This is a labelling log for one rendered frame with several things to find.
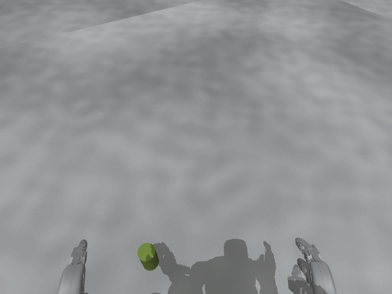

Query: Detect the can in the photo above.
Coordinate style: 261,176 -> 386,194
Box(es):
137,243 -> 159,271

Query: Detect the left robot hand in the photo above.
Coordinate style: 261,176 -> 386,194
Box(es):
57,239 -> 88,294

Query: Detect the right robot hand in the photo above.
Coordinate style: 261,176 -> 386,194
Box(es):
287,238 -> 337,294

